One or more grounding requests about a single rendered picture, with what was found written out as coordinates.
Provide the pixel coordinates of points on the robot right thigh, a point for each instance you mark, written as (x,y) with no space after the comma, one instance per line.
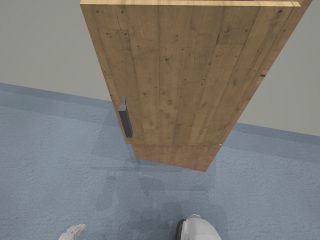
(198,229)

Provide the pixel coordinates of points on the handle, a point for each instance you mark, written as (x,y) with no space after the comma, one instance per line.
(125,119)

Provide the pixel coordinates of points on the right robot foot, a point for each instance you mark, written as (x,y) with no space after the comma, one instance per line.
(179,229)

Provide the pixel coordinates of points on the cupboard door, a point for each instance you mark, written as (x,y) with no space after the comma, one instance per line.
(186,67)

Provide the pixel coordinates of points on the left robot hand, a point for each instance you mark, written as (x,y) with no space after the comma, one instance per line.
(73,232)

